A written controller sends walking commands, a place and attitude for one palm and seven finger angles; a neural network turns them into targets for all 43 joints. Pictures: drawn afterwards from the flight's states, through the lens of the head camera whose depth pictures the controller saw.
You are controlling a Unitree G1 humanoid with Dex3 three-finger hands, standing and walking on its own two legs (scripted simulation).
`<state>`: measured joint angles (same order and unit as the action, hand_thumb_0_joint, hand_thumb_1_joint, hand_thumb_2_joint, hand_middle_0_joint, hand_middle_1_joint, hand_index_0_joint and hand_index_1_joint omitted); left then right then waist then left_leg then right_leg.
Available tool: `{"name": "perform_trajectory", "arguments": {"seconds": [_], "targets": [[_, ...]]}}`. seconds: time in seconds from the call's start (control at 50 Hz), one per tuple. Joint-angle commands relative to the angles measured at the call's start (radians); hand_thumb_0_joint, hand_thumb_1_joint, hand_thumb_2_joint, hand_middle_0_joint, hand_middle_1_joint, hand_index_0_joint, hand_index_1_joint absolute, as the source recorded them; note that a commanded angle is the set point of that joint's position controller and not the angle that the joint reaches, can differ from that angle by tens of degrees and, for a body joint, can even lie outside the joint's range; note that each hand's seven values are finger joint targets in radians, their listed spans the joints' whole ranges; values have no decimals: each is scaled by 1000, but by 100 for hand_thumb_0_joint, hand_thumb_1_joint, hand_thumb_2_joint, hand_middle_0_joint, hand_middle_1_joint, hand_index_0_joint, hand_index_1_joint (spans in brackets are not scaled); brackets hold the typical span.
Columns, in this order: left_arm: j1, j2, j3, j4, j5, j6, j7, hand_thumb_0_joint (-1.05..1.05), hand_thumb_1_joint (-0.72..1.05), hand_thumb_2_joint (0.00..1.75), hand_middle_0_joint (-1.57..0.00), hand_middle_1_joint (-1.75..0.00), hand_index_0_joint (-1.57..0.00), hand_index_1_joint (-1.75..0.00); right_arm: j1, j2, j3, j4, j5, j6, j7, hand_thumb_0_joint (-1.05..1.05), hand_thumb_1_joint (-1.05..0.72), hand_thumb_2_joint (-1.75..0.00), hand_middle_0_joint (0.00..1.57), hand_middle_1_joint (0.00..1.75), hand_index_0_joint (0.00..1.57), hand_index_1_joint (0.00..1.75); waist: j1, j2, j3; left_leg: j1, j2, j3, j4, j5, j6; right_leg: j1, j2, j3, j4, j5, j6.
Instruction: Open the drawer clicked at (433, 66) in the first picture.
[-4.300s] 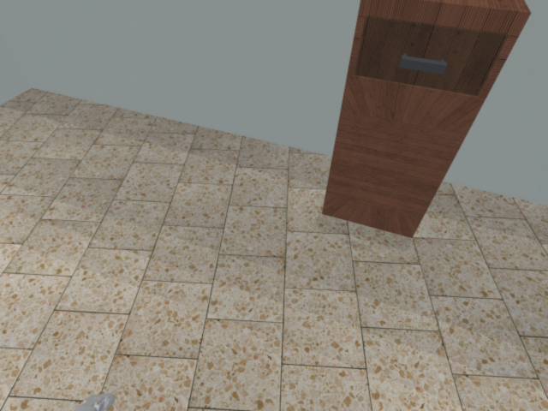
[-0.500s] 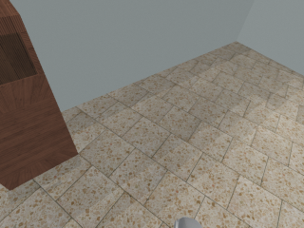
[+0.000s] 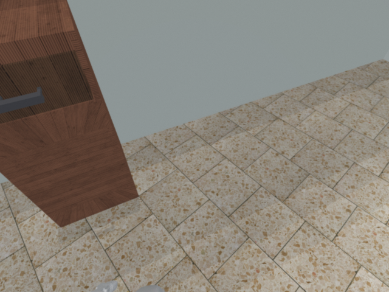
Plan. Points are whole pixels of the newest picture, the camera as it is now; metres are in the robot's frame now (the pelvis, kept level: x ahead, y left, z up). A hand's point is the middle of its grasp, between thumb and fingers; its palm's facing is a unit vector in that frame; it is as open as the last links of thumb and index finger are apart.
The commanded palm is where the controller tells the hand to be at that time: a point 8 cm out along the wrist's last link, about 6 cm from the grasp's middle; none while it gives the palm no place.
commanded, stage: turn to face it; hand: left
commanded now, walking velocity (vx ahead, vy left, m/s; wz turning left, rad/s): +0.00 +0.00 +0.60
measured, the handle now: (19, 98) +0.63 +0.55 +0.05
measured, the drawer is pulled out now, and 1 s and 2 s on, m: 0.00 0.00 0.00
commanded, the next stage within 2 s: take the last steps up to it in 0.72 s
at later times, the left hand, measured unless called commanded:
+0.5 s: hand out of the picture +0.02 +0.26 -0.16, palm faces +0.29 -0.92 -0.27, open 7.4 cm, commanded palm none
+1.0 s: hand out of the picture -0.07 +0.18 -0.16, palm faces +0.50 -0.84 -0.22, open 7.3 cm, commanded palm none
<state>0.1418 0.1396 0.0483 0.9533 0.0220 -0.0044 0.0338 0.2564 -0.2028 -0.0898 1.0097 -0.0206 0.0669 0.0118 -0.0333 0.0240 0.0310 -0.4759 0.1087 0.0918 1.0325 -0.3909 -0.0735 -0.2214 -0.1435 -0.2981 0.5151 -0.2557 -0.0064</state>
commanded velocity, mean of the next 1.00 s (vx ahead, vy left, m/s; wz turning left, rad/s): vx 0.06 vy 0.01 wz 0.35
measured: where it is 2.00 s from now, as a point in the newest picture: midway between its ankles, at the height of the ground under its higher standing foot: outside the picture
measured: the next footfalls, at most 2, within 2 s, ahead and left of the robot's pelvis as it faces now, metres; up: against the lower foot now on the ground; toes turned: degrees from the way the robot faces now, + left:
left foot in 0.14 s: +0.07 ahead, +0.14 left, +0.00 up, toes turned +14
right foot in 0.62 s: +0.07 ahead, -0.10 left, +0.00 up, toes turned +15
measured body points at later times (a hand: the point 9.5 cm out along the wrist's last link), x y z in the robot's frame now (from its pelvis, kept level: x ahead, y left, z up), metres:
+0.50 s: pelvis +0.00 +0.03 +0.00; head +0.04 +0.04 +0.45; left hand +0.01 +0.31 -0.14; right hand +0.14 -0.19 -0.14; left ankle +0.03 +0.13 -0.74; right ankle +0.03 -0.13 -0.69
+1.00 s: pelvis +0.00 +0.00 +0.00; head +0.02 +0.01 +0.45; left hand -0.10 +0.22 -0.14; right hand +0.16 -0.21 -0.15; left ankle -0.10 +0.11 -0.70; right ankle +0.03 -0.11 -0.74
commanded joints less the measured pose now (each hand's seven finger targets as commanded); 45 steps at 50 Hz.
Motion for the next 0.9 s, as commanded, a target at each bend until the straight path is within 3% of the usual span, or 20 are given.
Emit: {"name": "perform_trajectory", "arguments": {"seconds": [0.0, 0.06, 0.08, 0.1, 0.12, 0.14, 0.16, 0.2, 0.28, 0.44, 0.54, 0.56, 0.58, 0.6, 0.62, 0.64, 0.66, 0.7, 0.8, 0.88], "targets": [[40, 215, 54, -54, 13, 3, 8, 0, 90, 90, -20, -30, -20, -30, -23, -22, 1, -94, 0, -19, 15, 0, -90, -90, 20, 30, 20, 30, 35, -230, 20, 4, 3, 28, -170, -17, 8, 4, -260, 118, -177, 146, -90], [50, 246, 62, -65, 10, 12, -1, 0, 90, 90, -20, -30, -20, -30, -36, -59, -2, -128, -1, -31, 17, 0, -90, -90, 20, 30, 20, 30, 35, -203, -23, 88, -23, 63, -324, 39, 21, 29, -263, 95, -68, 207, -72], [47, 242, 62, -68, 5, 16, -4, 0, 90, 90, -20, -30, -20, -30, 3, -84, -7, -128, -2, -37, 17, 0, -90, -90, 20, 30, 20, 30, 11, -129, -57, 169, -29, 52, -430, 119, 26, 14, -245, 73, 25, 183, -45], [53, 225, 60, -79, -4, 26, -8, 0, 90, 90, -20, -30, -20, -30, 60, -144, -22, -119, -4, -44, 16, 0, -90, -90, 20, 30, 20, 30, -22, 25, -83, 294, 10, -36, -566, 247, 52, -89, -192, 44, 183, 75, 5], [40, 159, 49, -125, -12, 30, -19, 0, 90, 90, -20, -30, -20, -30, 113, -264, -48, -125, -10, -55, 9, 0, -90, -90, 20, 30, 20, 30, -52, 367, -82, 396, 259, -422, -681, 549, 170, -352, -37, 31, 429, -337, 101], [-36, 163, 37, -161, -2, 36, -16, 0, 90, 90, -20, -30, -20, -30, 153, -319, -53, -110, -7, -52, -3, 0, -90, -90, 20, 30, 20, 30, -81, 325, -100, 367, 355, -514, -719, 617, 266, -388, 10, 165, 612, -441, 99], [-43, 172, 41, -162, 1, 39, -20, 0, 90, 90, -20, -30, -20, -30, 117, -306, -46, -112, -7, -55, -8, 0, -90, -90, 20, 30, 20, 30, -55, 218, -100, 337, 331, -467, -726, 464, 278, -392, -7, 235, 675, -363, 82], [-33, 179, 53, -133, 2, 36, -26, 0, 90, 90, -20, -30, -20, -30, -7, -248, -29, -153, -6, -60, -20, 0, -90, -90, 20, 30, 20, 30, -19, 212, -84, 296, 221, -393, -719, 333, 224, -422, 0, 275, 714, -212, 88], [59, 192, 53, -86, -1, 38, -31, 0, 90, 90, -20, -30, -20, -30, -77, -216, -14, -182, 1, -68, -24, 0, -90, -90, 20, 30, 20, 30, 22, 109, -114, 301, 126, -270, -714, 385, 203, -338, 23, 278, 651, -92, 102], [13, 169, 37, -111, -10, 40, -14, 0, 90, 90, -20, -30, -20, -30, -18, -220, -22, -152, -6, -49, -19, 0, -90, -90, 20, 30, 20, 30, -15, 103, -92, 325, 144, -393, -717, 351, 257, -259, 68, 280, 386, -192, 96], [113, 157, 31, -87, -18, 26, -6, 0, 90, 90, -20, -30, -20, -30, -68, -205, -23, -158, -5, -38, -14, 0, -90, -90, 20, 30, 20, 30, 32, 127, -105, 205, 90, -401, -655, 391, 222, -19, 118, 256, 81, -90, 71], [156, 166, 33, -76, -17, 20, -3, 0, 90, 90, -20, -30, -20, -30, -86, -192, -21, -162, 1, -36, -11, 0, -90, -90, 20, 30, 20, 30, 57, 88, -110, 133, 57, -376, -615, 321, 187, 87, 108, 252, -55, 10, 66], [179, 218, 42, -75, -6, 10, 2, 0, 90, 90, -20, -30, -20, -30, -85, -149, -18, -167, 10, -35, -5, 0, -90, -90, 20, 30, 20, 30, 69, -42, -112, 17, -21, -304, -499, 200, 126, 189, 0, 358, -193, -5, 33], [176, 313, 59, -87, 10, 2, 8, 0, 90, 90, -20, -30, -20, -30, -79, -70, -4, -194, 14, -34, -3, 0, -90, -90, 20, 30, 20, 30, 71, -340, -71, -162, -172, -128, -257, -76, 42, 211, -271, 653, -288, -17, -69], [139, 323, 53, -108, 1, 7, 8, 0, 90, 90, -20, -30, -20, -30, -105, -126, -17, -194, 1, -27, -5, 0, -90, -90, 20, 30, 20, 30, 75, -292, -51, -112, -145, -157, -61, -170, 45, 43, -349, 656, -296, 46, -131], [67, 274, 47, -121, 1, 3, 10, 0, 90, 90, -20, -30, -20, -30, -86, -134, -23, -166, -3, -14, 1, 0, -90, -90, 20, 30, 20, 30, 38, -212, -19, -79, -122, -189, 60, -88, 50, -54, -280, 559, -312, -61, -126], [11, 252, 44, -129, -1, 3, 8, 0, 90, 90, -20, -30, -20, -30, -70, -121, -24, -140, -6, -5, 5, 0, -90, -90, 20, 30, 20, 30, 13, -232, 24, -81, -112, -173, 124, -41, 45, -95, -219, 508, -313, -88, -97], [-13, 206, 27, -130, -3, -2, 4, 0, 90, 90, -20, -30, -20, -30, -28, -108, -19, -107, -6, -5, 9, 0, -90, -90, 20, 30, 20, 30, -8, -195, 61, -85, -92, -139, 176, 47, 30, -84, -148, 375, -267, 42, -67], [125, 201, 26, -75, 2, -11, 4, 0, 90, 90, -20, -30, -20, -30, -75, -86, -4, -94, 0, -14, 3, 0, -90, -90, 20, 30, 20, 30, 48, -197, 5, -73, -75, -99, 36, 23, 1, 91, -159, 323, -210, 256, -98], [236, 225, 36, -12, 10, -23, -5, 0, 90, 90, -20, -30, -20, -30, -136, -71, 12, -105, -4, -28, 9, 0, -90, -90, 20, 30, 20, 30, 103, -198, -22, -64, -62, -55, -147, -40, 8, 208, -201, 375, -239, 127, -115]]}}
